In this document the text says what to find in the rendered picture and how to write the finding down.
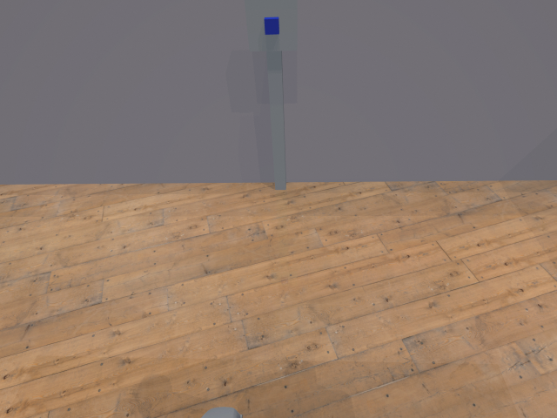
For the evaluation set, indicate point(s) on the panel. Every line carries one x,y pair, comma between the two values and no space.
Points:
286,40

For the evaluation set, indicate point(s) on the button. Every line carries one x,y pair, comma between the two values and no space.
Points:
271,25

